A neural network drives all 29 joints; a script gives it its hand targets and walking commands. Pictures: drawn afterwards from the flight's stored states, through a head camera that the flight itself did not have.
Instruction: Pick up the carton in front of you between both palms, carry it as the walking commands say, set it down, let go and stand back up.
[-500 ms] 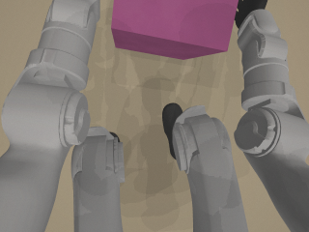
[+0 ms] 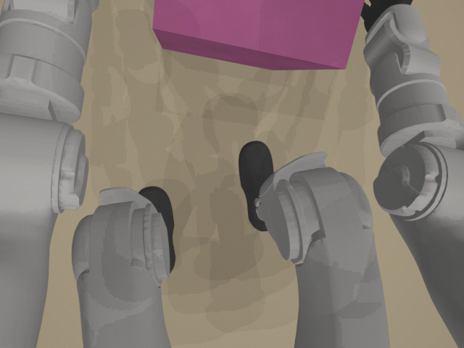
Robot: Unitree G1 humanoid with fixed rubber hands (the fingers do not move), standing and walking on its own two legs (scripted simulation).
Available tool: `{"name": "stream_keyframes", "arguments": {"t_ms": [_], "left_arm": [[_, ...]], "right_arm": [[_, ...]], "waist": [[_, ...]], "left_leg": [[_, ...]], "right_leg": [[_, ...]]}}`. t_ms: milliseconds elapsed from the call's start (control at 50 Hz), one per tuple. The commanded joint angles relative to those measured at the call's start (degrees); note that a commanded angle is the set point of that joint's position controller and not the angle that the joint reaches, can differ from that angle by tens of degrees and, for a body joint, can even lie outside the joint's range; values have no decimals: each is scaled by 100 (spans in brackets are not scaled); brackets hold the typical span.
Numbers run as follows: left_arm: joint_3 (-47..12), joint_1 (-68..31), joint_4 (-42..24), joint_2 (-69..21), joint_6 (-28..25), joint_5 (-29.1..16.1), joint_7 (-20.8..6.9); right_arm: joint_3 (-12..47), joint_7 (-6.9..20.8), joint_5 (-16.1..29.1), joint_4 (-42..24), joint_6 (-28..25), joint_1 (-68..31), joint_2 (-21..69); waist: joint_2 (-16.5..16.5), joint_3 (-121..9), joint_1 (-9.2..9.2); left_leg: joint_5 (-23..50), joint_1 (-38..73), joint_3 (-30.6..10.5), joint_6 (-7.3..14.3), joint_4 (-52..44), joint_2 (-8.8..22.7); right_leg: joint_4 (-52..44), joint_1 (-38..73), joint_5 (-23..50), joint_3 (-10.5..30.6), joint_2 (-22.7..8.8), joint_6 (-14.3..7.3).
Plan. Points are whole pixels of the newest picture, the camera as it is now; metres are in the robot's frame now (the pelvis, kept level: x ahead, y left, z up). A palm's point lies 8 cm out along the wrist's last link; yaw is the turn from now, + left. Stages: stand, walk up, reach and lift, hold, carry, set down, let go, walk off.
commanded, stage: set down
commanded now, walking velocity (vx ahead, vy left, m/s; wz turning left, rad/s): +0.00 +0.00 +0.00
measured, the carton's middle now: out of the picture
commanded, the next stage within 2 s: let go in 1.16 s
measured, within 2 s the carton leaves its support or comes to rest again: neither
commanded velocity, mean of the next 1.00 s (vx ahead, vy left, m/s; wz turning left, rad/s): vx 0.00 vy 0.00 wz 0.00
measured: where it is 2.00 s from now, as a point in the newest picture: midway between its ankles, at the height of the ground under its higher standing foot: (210, 223)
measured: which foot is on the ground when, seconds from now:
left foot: down 0.00-1.00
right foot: down 0.00-1.00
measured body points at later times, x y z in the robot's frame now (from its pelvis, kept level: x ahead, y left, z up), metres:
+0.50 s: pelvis -0.01 -0.01 +0.06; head +0.35 -0.04 +0.33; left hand +0.63 +0.06 -0.06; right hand +0.50 -0.30 -0.07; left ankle +0.08 +0.10 -0.35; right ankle +0.14 -0.13 -0.35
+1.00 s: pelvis +0.02 -0.01 +0.18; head +0.35 -0.02 +0.49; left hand +0.63 +0.07 +0.08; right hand +0.50 -0.31 +0.09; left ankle +0.08 +0.10 -0.34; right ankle +0.14 -0.13 -0.34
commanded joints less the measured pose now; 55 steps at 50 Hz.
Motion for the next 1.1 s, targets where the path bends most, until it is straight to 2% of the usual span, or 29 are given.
{"name": "stream_keyframes", "arguments": {"t_ms": [0, 80, 140, 220, 280, 380, 480, 640, 780, 1080], "left_arm": [[-400, -2088, -807, 96, -166, -470, -21], [-408, -2117, -998, 355, -100, -603, -7], [-244, -2152, -1186, 576, 8, -488, 48], [2, -2184, -1436, 759, 234, -361, 124], [238, -2032, -1211, 833, 420, -260, 124], [671, -1499, -534, 724, 443, 37, -84], [930, -1347, -516, 742, 393, 291, -173], [801, -1189, -1367, 532, 607, 313, -181], [895, -857, -1875, 347, 827, 470, -212], [1382, -223, -1566, 216, 716, 843, -429]], "right_arm": [[397, -56, 478, -608, -187, -1146, -946], [621, -156, 766, -924, -82, -1141, -1037], [716, -291, 854, -1322, 59, -1115, -1058], [857, -512, 864, -2008, 347, -1115, -1012], [938, -624, 790, -2160, 621, -995, -800], [894, -567, 482, -2107, 761, -765, -323], [772, -486, 316, -2340, 788, -647, -192], [547, -382, 312, -2840, 1002, -10, -342], [434, -231, 342, -3254, 1176, 480, -372], [304, -38, -23, -3306, 1121, 929, -50]], "waist": [[1336, -6692, -903], [1302, -7471, -867], [1292, -8170, -759], [1080, -8969, -691], [839, -8648, -625], [511, -7574, -432], [534, -7846, -408], [1115, -9055, -658], [1426, -9451, -628], [986, -8859, -480]], "left_leg": [[2556, 2664, -273, -232, -1094, 401], [2212, 2817, -27, -196, -1050, 387], [1861, 2910, 209, -183, -1133, 321], [1426, 2936, 415, -78, -1447, 206], [984, 2655, 425, 32, -1775, 173], [588, 1871, 361, 106, -2288, 164], [775, 2115, 379, 91, -2701, 116], [1642, 3663, 386, -30, -3337, 4], [2366, 4681, 343, -135, -4010, -19], [2630, 5316, 212, -132, -5824, 42]], "right_leg": [[-224, 3297, 2800, -291, 100, -109], [-350, 4097, 2931, -303, 128, -108], [-508, 4807, 2958, -323, 178, -104], [-825, 5722, 2826, -366, 276, -89], [-1156, 5739, 2365, -376, 331, -65], [-1639, 5244, 1889, -316, 322, 12], [-1986, 5246, 2052, -364, 370, 96], [-2604, 5249, 2660, -599, 454, 83], [-3296, 5382, 3081, -668, 491, 58], [-5029, 6820, 3425, -506, 493, 125]]}}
